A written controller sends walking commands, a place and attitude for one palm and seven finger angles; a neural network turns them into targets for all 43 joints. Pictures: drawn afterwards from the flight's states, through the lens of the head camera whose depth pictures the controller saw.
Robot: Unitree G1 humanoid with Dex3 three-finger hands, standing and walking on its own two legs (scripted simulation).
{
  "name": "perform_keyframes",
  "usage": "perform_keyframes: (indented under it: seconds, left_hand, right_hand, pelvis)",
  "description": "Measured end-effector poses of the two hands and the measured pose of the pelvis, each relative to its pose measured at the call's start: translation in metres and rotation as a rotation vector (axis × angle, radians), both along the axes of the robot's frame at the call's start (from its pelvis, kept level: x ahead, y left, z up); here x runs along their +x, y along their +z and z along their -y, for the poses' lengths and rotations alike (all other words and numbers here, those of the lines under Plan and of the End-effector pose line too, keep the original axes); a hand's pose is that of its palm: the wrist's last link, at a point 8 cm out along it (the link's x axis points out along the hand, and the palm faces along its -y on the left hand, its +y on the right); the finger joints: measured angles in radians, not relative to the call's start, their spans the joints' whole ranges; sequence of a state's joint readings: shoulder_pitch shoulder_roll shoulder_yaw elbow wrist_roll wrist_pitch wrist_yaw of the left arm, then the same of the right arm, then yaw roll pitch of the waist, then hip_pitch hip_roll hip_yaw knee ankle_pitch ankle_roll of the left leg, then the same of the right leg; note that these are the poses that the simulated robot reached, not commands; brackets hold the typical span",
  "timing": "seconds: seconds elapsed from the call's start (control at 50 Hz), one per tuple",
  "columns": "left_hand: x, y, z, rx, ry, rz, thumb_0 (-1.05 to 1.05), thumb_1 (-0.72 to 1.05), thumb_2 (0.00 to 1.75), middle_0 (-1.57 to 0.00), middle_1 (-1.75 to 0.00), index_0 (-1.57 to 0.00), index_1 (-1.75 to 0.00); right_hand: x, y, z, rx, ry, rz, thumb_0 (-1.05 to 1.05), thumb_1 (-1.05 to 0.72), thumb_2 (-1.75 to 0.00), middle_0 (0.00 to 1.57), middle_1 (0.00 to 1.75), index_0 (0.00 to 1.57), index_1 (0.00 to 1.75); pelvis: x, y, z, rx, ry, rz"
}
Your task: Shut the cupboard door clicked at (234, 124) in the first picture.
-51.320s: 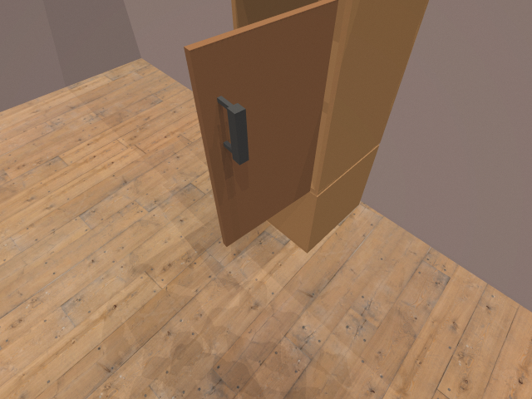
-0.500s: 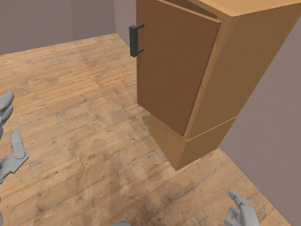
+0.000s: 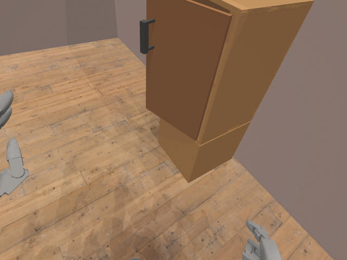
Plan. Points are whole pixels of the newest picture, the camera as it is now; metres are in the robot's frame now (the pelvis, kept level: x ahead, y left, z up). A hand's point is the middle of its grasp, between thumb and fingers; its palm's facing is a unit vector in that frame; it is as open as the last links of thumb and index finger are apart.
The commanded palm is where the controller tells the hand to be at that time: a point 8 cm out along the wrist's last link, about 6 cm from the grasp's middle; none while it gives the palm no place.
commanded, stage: stop stepping back and stand still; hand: left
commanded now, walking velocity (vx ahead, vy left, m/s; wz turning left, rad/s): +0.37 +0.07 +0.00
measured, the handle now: (148, 36) +0.89 +0.18 +0.11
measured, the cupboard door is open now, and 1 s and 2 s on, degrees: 17 17 17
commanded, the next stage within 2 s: let the arm hang, fingers relaxed in 1.22 s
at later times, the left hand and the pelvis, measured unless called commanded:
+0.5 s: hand out of the picture +0.13 +0.31 +0.19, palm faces +0.54 -0.77 -0.35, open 7.4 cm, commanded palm +0.06 +0.34 +0.20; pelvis -0.07 +0.04 +0.00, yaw +1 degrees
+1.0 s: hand out of the picture +0.16 +0.33 +0.19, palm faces +0.49 -0.77 -0.41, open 7.4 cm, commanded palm +0.10 +0.36 +0.20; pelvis -0.04 +0.06 +0.01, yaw +0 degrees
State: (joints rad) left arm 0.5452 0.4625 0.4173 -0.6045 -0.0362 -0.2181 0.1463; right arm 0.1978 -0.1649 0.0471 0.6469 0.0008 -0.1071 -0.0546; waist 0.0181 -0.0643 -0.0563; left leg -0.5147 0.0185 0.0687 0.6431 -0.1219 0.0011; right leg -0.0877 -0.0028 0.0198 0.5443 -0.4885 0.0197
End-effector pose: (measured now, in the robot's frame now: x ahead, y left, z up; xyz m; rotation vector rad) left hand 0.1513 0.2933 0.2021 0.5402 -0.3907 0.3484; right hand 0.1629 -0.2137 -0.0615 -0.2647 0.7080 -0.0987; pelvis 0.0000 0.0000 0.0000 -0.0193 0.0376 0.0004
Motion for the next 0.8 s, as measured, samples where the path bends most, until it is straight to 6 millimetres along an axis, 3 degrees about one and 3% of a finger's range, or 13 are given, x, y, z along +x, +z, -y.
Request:
perform_keyframes:
  seconds: [0.08,0.14,0.24,0.34,0.44,0.54,0.66,0.8]
  left_hand:
    - [-0.008,0.017,-0.012,0.046,0.008,0.063,0.01,0.89,0.90,-0.22,-0.31,-0.22,-0.31]
    - [-0.014,0.020,-0.024,0.046,0.054,0.025,0.01,0.89,0.90,-0.21,-0.30,-0.21,-0.31]
    - [-0.045,0.002,-0.021,0.000,0.090,-0.100,0.01,0.89,0.90,-0.21,-0.30,-0.21,-0.30]
    - [-0.075,-0.008,-0.016,-0.060,0.078,-0.096,0.01,0.89,0.90,-0.21,-0.30,-0.21,-0.31]
    - [-0.075,-0.006,-0.038,-0.073,0.104,0.030,0.01,0.89,0.90,-0.22,-0.30,-0.21,-0.31]
    - [-0.065,0.007,-0.057,-0.028,0.119,0.043,0.01,0.89,0.90,-0.21,-0.30,-0.21,-0.31]
    - [-0.066,0.011,-0.046,0.036,0.088,-0.039,0.01,0.89,0.90,-0.21,-0.30,-0.21,-0.30]
    - [-0.067,-0.008,-0.048,-0.051,0.134,-0.113,0.01,0.89,0.90,-0.21,-0.30,-0.21,-0.31]
  right_hand:
    - [-0.038,0.002,0.020,-0.027,-0.110,0.009,0.01,-0.90,-0.90,0.21,0.30,0.20,0.30]
    - [-0.066,0.003,0.029,-0.024,-0.157,0.015,0.01,-0.90,-0.90,0.21,0.30,0.20,0.30]
    - [-0.111,-0.003,0.039,-0.012,-0.179,-0.056,0.01,-0.90,-0.90,0.21,0.30,0.20,0.30]
    - [-0.142,-0.001,0.038,-0.057,-0.163,-0.154,0.01,-0.90,-0.90,0.21,0.30,0.20,0.30]
    - [-0.137,-0.005,0.027,-0.127,-0.141,-0.126,0.01,-0.90,-0.90,0.21,0.30,0.20,0.30]
    - [-0.114,0.001,-0.006,-0.046,-0.144,-0.014,0.01,-0.90,-0.90,0.20,0.30,0.20,0.30]
    - [-0.093,-0.001,-0.040,0.086,-0.074,0.047,0.01,-0.90,-0.90,0.21,0.30,0.20,0.30]
    - [-0.084,-0.013,-0.037,0.059,-0.031,-0.063,0.01,-0.90,-0.90,0.21,0.30,0.20,0.30]
  pelvis:
    - [-0.012,0.000,-0.006,0.006,0.006,0.034]
    - [-0.028,0.005,-0.006,-0.003,-0.007,0.049]
    - [-0.054,0.011,-0.004,0.009,0.008,0.057]
    - [-0.060,0.019,-0.010,0.031,-0.012,0.047]
    - [-0.065,0.007,-0.028,-0.007,0.033,0.043]
    - [-0.074,0.008,-0.038,0.011,0.012,0.067]
    - [-0.072,0.008,-0.034,0.017,-0.009,0.059]
    - [-0.060,0.012,-0.041,0.012,0.003,0.046]
